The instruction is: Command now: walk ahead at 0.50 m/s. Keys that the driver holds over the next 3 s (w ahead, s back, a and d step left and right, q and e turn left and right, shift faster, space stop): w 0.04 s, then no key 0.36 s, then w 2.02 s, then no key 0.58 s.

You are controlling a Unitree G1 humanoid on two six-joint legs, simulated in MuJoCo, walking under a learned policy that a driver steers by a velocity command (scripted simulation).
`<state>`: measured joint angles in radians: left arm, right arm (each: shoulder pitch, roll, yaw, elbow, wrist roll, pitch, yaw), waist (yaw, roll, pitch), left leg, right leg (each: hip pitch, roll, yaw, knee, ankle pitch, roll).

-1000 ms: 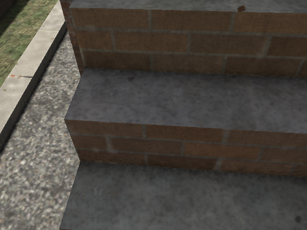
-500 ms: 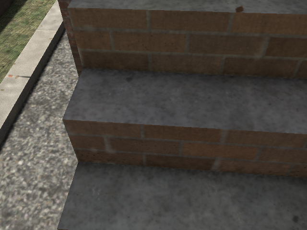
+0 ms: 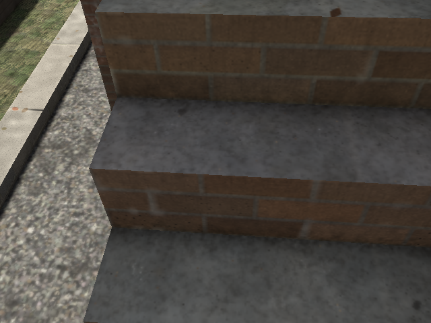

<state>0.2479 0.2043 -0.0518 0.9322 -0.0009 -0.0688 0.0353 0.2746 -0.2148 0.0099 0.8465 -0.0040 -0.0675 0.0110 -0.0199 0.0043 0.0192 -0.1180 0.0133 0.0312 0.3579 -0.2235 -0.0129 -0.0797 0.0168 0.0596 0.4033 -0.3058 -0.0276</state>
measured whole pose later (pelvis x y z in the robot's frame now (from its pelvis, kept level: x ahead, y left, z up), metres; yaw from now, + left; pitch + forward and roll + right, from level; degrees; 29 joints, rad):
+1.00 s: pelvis +0.01 +0.01 +0.00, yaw +0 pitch +0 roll +2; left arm 0.30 0.18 -0.04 0.95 -0.01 -0.07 0.04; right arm 0.36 -0.20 0.01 0.88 0.00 -0.06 0.00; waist -0.03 -0.01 0.02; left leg -0.13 0.00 0.03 0.40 -0.26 -0.01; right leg -0.10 0.00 0.07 0.46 -0.35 -0.02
